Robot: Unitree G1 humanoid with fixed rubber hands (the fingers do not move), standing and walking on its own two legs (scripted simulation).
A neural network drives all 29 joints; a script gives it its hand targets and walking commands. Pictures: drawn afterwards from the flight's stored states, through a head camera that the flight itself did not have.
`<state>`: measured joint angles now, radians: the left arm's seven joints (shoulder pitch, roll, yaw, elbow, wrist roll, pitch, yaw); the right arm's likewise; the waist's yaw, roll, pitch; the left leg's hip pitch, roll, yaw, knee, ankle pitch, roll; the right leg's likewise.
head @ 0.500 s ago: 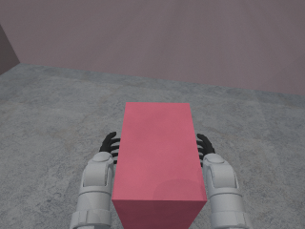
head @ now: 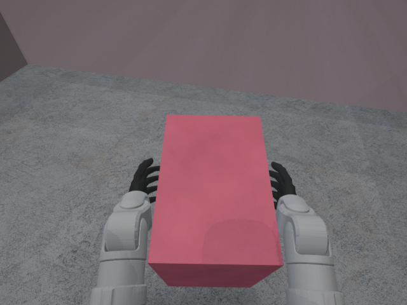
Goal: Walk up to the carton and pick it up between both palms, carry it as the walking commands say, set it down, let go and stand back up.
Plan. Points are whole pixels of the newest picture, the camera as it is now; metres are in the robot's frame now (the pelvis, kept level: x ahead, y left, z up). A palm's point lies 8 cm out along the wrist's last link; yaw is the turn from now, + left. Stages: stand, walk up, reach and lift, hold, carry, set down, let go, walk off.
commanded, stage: carry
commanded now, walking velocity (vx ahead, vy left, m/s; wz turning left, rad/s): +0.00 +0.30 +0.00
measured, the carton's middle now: (211, 206) +0.32 -0.01 +0.01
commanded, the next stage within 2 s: none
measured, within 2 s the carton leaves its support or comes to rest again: neither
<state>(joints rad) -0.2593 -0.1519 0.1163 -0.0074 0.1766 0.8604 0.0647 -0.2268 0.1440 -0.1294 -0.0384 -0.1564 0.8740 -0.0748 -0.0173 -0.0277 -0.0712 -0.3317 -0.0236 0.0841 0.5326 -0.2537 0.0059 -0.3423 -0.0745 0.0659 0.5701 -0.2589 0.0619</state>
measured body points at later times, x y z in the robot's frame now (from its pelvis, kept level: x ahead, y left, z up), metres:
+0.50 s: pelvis +0.00 +0.12 +0.00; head +0.00 +0.11 +0.45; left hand +0.27 +0.24 +0.09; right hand +0.25 -0.04 +0.08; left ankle +0.03 +0.27 -0.69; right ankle -0.01 -0.05 -0.73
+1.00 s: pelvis -0.02 +0.30 +0.00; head -0.05 +0.28 +0.45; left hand +0.24 +0.41 +0.08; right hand +0.20 +0.13 +0.07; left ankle +0.00 +0.39 -0.67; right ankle -0.03 +0.19 -0.73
